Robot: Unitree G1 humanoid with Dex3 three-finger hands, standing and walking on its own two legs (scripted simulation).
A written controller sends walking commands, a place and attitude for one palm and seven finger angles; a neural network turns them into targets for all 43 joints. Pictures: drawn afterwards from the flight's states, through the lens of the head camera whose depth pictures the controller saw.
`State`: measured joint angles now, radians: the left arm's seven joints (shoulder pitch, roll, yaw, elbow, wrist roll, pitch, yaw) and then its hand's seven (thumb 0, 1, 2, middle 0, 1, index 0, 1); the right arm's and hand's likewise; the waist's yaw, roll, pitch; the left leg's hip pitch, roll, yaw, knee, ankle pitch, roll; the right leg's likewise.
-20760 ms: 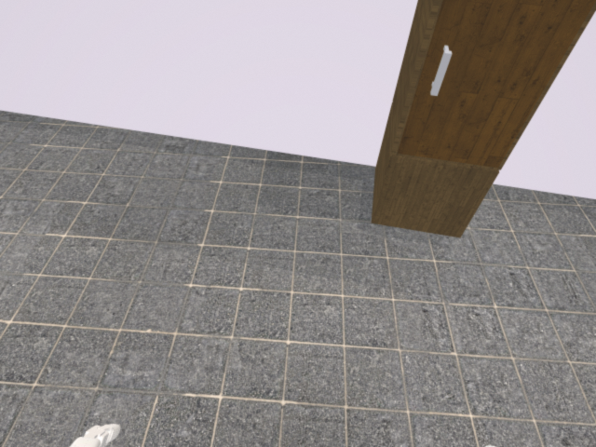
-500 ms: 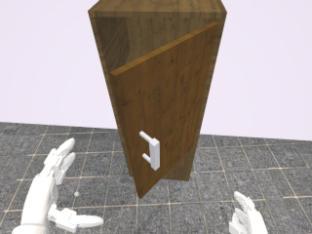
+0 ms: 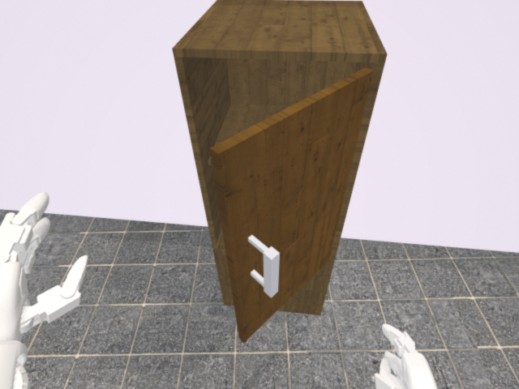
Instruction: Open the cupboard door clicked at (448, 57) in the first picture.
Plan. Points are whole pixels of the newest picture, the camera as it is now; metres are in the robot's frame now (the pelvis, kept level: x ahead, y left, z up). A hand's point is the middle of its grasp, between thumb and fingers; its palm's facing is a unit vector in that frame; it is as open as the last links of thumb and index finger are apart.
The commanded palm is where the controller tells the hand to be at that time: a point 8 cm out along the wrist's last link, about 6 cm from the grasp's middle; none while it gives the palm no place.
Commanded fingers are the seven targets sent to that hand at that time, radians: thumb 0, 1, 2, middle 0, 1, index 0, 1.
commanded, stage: draw the hand back to the body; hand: left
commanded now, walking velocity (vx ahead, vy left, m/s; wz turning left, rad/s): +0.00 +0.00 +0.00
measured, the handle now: (263, 266) +0.34 +0.04 -0.01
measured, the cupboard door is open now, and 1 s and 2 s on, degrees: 51 51 51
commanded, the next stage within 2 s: step back with the hand held close in 0.42 s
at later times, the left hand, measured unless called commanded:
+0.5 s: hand (61, 278) +0.18 +0.26 +0.17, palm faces +0.47 -0.80 -0.39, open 7.4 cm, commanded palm +0.14 +0.29 +0.18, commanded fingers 0.00 0.90 0.90 -0.20 -0.30 -0.20 -0.30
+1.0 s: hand (52, 294) +0.17 +0.26 +0.16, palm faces +0.33 -0.80 -0.51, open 7.4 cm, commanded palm +0.11 +0.30 +0.18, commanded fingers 0.00 0.90 0.90 -0.20 -0.30 -0.20 -0.30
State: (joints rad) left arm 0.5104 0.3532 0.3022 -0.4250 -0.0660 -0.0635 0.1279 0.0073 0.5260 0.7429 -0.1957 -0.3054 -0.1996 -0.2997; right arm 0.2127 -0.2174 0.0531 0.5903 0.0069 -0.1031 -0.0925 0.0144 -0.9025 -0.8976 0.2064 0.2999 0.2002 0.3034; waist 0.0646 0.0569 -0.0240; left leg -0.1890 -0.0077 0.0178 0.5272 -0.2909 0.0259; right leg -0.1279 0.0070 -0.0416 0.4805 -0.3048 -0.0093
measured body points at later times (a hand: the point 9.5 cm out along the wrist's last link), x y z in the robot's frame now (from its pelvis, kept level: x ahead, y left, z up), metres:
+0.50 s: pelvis +0.00 -0.01 +0.01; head -0.02 -0.03 +0.46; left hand +0.15 +0.30 +0.19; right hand +0.19 -0.22 -0.08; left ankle +0.00 +0.10 -0.74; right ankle -0.03 -0.11 -0.74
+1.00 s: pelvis -0.04 +0.00 +0.00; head -0.02 +0.01 +0.45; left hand +0.14 +0.30 +0.19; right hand +0.14 -0.25 -0.07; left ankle +0.00 +0.10 -0.74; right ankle -0.03 -0.11 -0.74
